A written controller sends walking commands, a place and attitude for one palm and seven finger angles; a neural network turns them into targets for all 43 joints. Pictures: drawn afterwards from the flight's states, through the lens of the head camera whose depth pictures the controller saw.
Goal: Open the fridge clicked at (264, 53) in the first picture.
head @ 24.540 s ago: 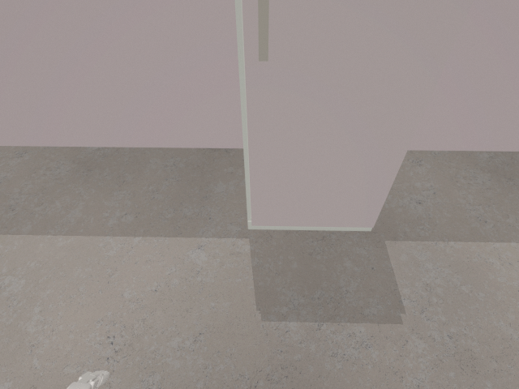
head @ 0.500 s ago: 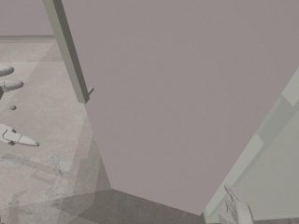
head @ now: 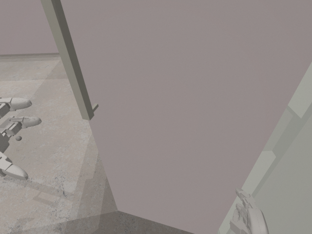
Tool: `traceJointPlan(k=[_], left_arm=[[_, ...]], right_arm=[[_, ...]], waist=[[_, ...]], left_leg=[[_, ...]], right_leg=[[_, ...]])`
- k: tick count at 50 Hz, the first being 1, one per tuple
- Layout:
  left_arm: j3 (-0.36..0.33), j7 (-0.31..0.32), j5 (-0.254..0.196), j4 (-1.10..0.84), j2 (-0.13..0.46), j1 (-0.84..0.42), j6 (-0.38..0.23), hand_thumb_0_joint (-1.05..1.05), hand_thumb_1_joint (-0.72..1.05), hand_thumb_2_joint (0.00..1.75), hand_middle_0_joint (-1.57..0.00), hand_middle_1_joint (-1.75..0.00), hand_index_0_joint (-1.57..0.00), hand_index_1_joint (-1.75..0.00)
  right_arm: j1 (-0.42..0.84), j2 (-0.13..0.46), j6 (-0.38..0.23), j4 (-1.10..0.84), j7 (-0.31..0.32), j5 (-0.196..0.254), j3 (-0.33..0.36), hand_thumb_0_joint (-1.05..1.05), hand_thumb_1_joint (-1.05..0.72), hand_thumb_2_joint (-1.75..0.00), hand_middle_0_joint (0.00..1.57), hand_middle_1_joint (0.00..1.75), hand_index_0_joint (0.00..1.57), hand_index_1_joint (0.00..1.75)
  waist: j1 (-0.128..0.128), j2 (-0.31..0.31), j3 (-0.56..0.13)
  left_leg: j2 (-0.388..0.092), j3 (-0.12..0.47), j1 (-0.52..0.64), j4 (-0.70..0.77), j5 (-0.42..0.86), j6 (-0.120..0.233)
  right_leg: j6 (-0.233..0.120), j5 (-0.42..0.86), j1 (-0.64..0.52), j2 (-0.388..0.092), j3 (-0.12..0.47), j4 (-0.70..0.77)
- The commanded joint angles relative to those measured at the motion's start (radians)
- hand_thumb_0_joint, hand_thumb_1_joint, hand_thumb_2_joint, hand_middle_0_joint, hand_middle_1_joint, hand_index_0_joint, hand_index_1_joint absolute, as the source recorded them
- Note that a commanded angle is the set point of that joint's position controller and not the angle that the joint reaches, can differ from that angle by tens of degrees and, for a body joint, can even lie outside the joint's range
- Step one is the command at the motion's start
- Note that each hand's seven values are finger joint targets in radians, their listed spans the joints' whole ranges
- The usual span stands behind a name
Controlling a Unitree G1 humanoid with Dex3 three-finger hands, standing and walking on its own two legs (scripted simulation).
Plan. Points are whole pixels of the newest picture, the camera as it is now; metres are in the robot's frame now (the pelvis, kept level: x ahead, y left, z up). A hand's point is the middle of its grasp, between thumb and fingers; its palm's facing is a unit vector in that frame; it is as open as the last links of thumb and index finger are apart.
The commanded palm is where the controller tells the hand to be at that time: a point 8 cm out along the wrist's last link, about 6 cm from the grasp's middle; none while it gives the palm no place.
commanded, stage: draw the hand back to the body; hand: left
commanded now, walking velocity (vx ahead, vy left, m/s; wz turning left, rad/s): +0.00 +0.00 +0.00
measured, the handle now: (77, 64) +0.41 +0.25 +0.27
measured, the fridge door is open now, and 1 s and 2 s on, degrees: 70 70 70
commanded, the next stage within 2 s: step back with the hand held close in 1.18 s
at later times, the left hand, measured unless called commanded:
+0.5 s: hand (25, 150) +0.21 +0.30 +0.19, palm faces +0.53 -0.78 -0.34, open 11.8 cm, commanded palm +0.15 +0.32 +0.19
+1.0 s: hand (34, 163) +0.19 +0.28 +0.16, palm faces +0.48 -0.80 -0.36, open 7.6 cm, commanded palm +0.14 +0.31 +0.18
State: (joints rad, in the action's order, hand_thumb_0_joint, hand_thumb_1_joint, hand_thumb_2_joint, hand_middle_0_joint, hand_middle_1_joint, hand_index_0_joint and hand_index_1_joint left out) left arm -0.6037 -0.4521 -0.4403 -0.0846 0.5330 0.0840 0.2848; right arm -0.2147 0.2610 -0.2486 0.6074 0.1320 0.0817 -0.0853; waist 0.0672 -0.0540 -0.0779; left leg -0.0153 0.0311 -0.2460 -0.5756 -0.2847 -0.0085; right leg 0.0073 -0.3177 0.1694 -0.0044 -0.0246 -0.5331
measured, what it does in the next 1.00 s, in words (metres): stands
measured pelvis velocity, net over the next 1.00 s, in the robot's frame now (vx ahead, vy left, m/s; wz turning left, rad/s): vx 0.00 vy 0.01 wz -0.01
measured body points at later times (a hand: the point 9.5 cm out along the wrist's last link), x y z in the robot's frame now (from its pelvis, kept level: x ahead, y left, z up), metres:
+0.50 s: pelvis +0.00 +0.01 +0.00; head -0.03 -0.01 +0.45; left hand +0.17 +0.33 +0.20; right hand +0.17 -0.20 -0.09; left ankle +0.02 +0.12 -0.73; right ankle -0.02 -0.12 -0.73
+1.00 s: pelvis +0.00 +0.01 +0.01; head -0.03 -0.01 +0.45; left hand +0.16 +0.31 +0.18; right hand +0.20 -0.21 -0.07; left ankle +0.02 +0.12 -0.73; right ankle -0.02 -0.12 -0.73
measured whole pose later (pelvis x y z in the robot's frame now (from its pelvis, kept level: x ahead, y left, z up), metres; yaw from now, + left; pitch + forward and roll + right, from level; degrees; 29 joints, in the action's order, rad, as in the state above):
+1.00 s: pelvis +0.00 +0.01 +0.01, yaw -1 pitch -4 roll +0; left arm -0.35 0.11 -0.07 -0.37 0.34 0.44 -0.07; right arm -0.19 0.21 -0.16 0.64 0.11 0.00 -0.03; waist 0.09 -0.05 0.00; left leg 0.00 0.01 -0.17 -0.50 -0.25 0.00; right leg 0.02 -0.30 0.11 -0.02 0.00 -0.48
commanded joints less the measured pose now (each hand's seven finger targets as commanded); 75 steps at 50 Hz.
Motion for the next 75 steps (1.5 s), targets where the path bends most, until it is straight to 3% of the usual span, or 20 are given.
traceJointPlan(k=[1, 5, 6, 7, 8, 12, 15, 17, 23, 32, 40, 43, 50, 64, 65, 66, 67, 70, 73, 75], left_arm=[[-0.053, 0.027, -0.010, -0.158, 0.207, -0.178, -0.021, 0.00, -0.51, 0.22, -0.25, -1.13, -0.25, -1.13], [0.009, 0.035, 0.025, -0.292, 0.201, -0.241, -0.039, 0.00, -0.37, 0.29, -0.24, -1.04, -0.24, -1.04], [-0.005, 0.265, 0.226, -0.484, 0.295, -0.317, -0.196, 0.00, -0.33, 0.31, -0.24, -1.02, -0.24, -1.02], [0.057, 0.365, 0.238, -0.350, 0.159, -0.157, -0.231, 0.00, -0.30, 0.32, -0.24, -1.00, -0.24, -1.00], [0.067, 0.414, 0.244, -0.377, 0.129, -0.104, -0.246, 0.00, -0.26, 0.34, -0.24, -0.98, -0.24, -0.98], [0.024, 0.531, 0.307, -0.481, 0.138, -0.021, -0.352, 0.00, -0.12, 0.41, -0.24, -0.89, -0.24, -0.89], [0.044, 0.565, 0.330, -0.503, 0.106, 0.025, -0.395, 0.00, -0.01, 0.46, -0.23, -0.83, -0.23, -0.83], [0.060, 0.578, 0.339, -0.479, 0.085, 0.054, -0.411, 0.00, 0.07, 0.50, -0.23, -0.79, -0.23, -0.79], [0.122, 0.576, 0.350, -0.380, 0.017, 0.140, -0.417, 0.00, 0.28, 0.60, -0.22, -0.66, -0.22, -0.66], [0.111, 0.580, 0.365, -0.520, 0.040, 0.212, -0.443, 0.00, 0.61, 0.76, -0.21, -0.47, -0.21, -0.47], [0.154, 0.579, 0.368, -0.505, -0.008, 0.261, -0.429, 0.00, 0.90, 0.90, -0.20, -0.30, -0.20, -0.30], [0.147, 0.578, 0.367, -0.492, 0.000, 0.246, -0.425, 0.00, 0.90, 0.90, -0.20, -0.30, -0.20, -0.30], [0.154, 0.580, 0.370, -0.519, 0.002, 0.219, -0.423, 0.00, 0.90, 0.90, -0.20, -0.30, -0.20, -0.30], [0.142, 0.574, 0.366, -0.479, 0.002, 0.249, -0.422, 0.00, 0.90, 0.90, -0.20, -0.30, -0.20, -0.30], [0.169, 0.573, 0.370, -0.524, -0.005, 0.174, -0.426, 0.00, 0.90, 0.90, -0.20, -0.30, -0.20, -0.30], [0.028, 0.587, 0.379, -0.588, 0.133, 0.036, -0.477, 0.00, 0.90, 0.90, -0.20, -0.30, -0.20, -0.30], [0.091, 0.575, 0.381, -0.462, 0.049, 0.158, -0.483, 0.00, 0.90, 0.90, -0.20, -0.30, -0.20, -0.30], [0.135, 0.569, 0.393, -0.452, 0.001, 0.274, -0.486, 0.00, 0.90, 0.90, -0.20, -0.30, -0.20, -0.30], [0.115, 0.575, 0.391, -0.533, 0.013, 0.365, -0.501, 0.00, 0.90, 0.90, -0.20, -0.30, -0.20, -0.30], [0.094, 0.581, 0.386, -0.586, 0.028, 0.408, -0.509, 0.00, 0.90, 0.90, -0.20, -0.30, -0.20, -0.30]], right_arm=[[0.154, 0.117, -0.069, -0.166, 0.004, 0.003, 0.051, 0.00, -0.90, -0.90, 0.20, 0.30, 0.20, 0.30], [0.152, 0.113, -0.084, -0.172, 0.015, -0.001, 0.051, 0.00, -0.90, -0.90, 0.20, 0.30, 0.20, 0.30], [0.131, 0.106, -0.095, -0.170, -0.015, -0.060, 0.068, 0.00, -0.90, -0.90, 0.20, 0.30, 0.20, 0.30], [0.123, 0.105, -0.099, -0.141, -0.018, -0.065, 0.065, 0.00, -0.90, -0.90, 0.20, 0.30, 0.20, 0.30], [0.124, 0.113, -0.099, -0.132, -0.020, -0.067, 0.069, 0.00, -0.90, -0.90, 0.20, 0.30, 0.20, 0.30], [0.129, 0.085, -0.078, -0.117, -0.020, -0.073, 0.074, 0.00, -0.90, -0.90, 0.20, 0.30, 0.20, 0.30], [0.129, 0.077, -0.066, -0.106, -0.018, -0.078, 0.081, 0.00, -0.90, -0.90, 0.20, 0.30, 0.20, 0.30], [0.135, 0.075, -0.060, -0.099, -0.017, -0.079, 0.085, 0.00, -0.90, -0.90, 0.20, 0.30, 0.20, 0.30], [0.143, 0.086, -0.017, -0.093, -0.015, -0.078, 0.097, 0.00, -0.90, -0.90, 0.20, 0.30, 0.20, 0.30], [0.149, 0.067, 0.004, -0.115, -0.020, -0.082, 0.098, 0.00, -0.90, -0.90, 0.20, 0.30, 0.20, 0.30], [0.142, 0.062, 0.018, -0.121, -0.018, -0.083, 0.098, 0.00, -0.90, -0.90, 0.20, 0.30, 0.20, 0.30], [0.144, 0.068, 0.027, -0.120, -0.012, -0.084, 0.102, 0.00, -0.90, -0.90, 0.20, 0.30, 0.20, 0.30], [0.151, 0.058, 0.030, -0.124, -0.012, -0.087, 0.095, 0.00, -0.90, -0.90, 0.20, 0.30, 0.20, 0.30], [0.161, 0.056, 0.032, -0.118, -0.012, -0.090, 0.095, 0.00, -0.90, -0.90, 0.20, 0.30, 0.20, 0.30], [0.165, 0.057, 0.031, -0.120, -0.012, -0.089, 0.094, 0.00, -0.90, -0.90, 0.20, 0.30, 0.20, 0.30], [0.161, 0.072, 0.054, -0.143, -0.024, -0.083, 0.086, 0.00, -0.90, -0.90, 0.20, 0.30, 0.20, 0.30], [0.155, 0.053, 0.071, -0.104, -0.027, -0.090, 0.083, 0.00, -0.90, -0.90, 0.20, 0.30, 0.20, 0.30], [0.143, 0.061, 0.107, -0.125, -0.038, -0.092, 0.098, 0.00, -0.90, -0.90, 0.20, 0.30, 0.20, 0.30], [0.144, 0.077, 0.128, -0.162, -0.037, -0.089, 0.112, 0.00, -0.90, -0.90, 0.20, 0.30, 0.20, 0.30], [0.139, 0.075, 0.144, -0.187, -0.039, -0.085, 0.113, 0.00, -0.90, -0.90, 0.20, 0.30, 0.20, 0.30]], waist=[[0.003, -0.033, -0.019], [-0.011, -0.048, -0.044], [0.006, -0.047, 0.010], [-0.018, -0.002, 0.037], [-0.003, 0.029, 0.027], [0.009, -0.108, -0.079], [0.007, -0.117, -0.097], [0.005, -0.102, -0.059], [0.003, 0.062, 0.030], [0.017, -0.048, -0.034], [0.008, -0.026, 0.041], [0.006, 0.020, 0.044], [0.008, -0.027, 0.014], [0.015, 0.015, 0.039], [0.006, 0.000, 0.024], [-0.026, 0.033, 0.127], [-0.039, 0.119, 0.135], [-0.038, 0.132, 0.065], [-0.031, -0.002, -0.035], [-0.030, -0.023, -0.094]], left_leg=[[0.017, 0.011, 0.081, 0.083, 0.142, 0.032], [0.017, 0.019, 0.109, 0.077, 0.127, 0.041], [0.022, 0.015, 0.045, 0.068, 0.142, 0.038], [0.012, 0.008, 0.040, 0.086, 0.094, 0.027], [0.010, 0.018, 0.034, 0.091, 0.087, 0.027], [0.014, -0.011, 0.073, 0.100, 0.055, 0.028], [0.007, -0.013, 0.088, 0.108, 0.086, 0.029], [0.003, -0.013, 0.082, 0.118, 0.084, 0.030], [-0.011, -0.008, 0.074, 0.146, 0.129, 0.042], [-0.007, -0.018, 0.120, 0.153, 0.196, 0.032], [-0.010, -0.024, 0.109, 0.162, 0.184, 0.027], [-0.010, -0.029, 0.117, 0.163, 0.179, 0.035], [-0.001, -0.033, 0.142, 0.161, 0.182, 0.036], [-0.002, -0.036, 0.136, 0.172, 0.178, 0.039], [0.001, -0.038, 0.150, 0.170, 0.176, 0.041], [-0.011, -0.014, 0.062, 0.126, 0.116, 0.060], [-0.002, -0.008, 0.059, 0.087, 0.105, 0.060], [-0.009, -0.012, 0.067, 0.054, 0.196, 0.050], [-0.036, -0.007, 0.093, 0.106, 0.346, 0.050], [-0.054, 0.011, 0.093, 0.127, 0.434, 0.052]], right_leg=[[-0.015, 0.175, 0.115, 0.007, -0.032, 0.097], [-0.013, 0.144, 0.121, 0.003, -0.026, 0.098], [-0.017, 0.128, 0.123, 0.004, -0.002, 0.143], [-0.019, 0.098, 0.145, 0.000, -0.019, 0.129], [-0.021, 0.103, 0.124, -0.007, -0.021, 0.127], [-0.025, 0.086, 0.065, -0.022, -0.007, 0.098], [-0.027, 0.109, 0.042, -0.023, -0.009, 0.092], [-0.027, 0.108, 0.049, -0.021, -0.011, 0.092], [-0.018, 0.136, 0.051, -0.019, -0.021, 0.107], [-0.024, 0.193, -0.007, -0.024, -0.015, 0.107], [-0.021, 0.183, 0.014, -0.018, -0.019, 0.129], [-0.019, 0.179, 0.014, -0.016, -0.017, 0.143], [-0.017, 0.187, 0.002, -0.021, -0.010, 0.147], [-0.014, 0.182, -0.008, -0.021, -0.011, 0.162], [-0.013, 0.182, -0.004, -0.022, -0.007, 0.164], [-0.014, 0.215, 0.077, -0.064, 0.092, 0.241], [-0.020, 0.217, 0.106, -0.092, 0.105, 0.259], [-0.027, 0.338, 0.082, -0.125, 0.096, 0.219], [-0.012, 0.376, 0.025, -0.098, 0.049, 0.147], [0.001, 0.378, -0.010, -0.066, 0.027, 0.100]])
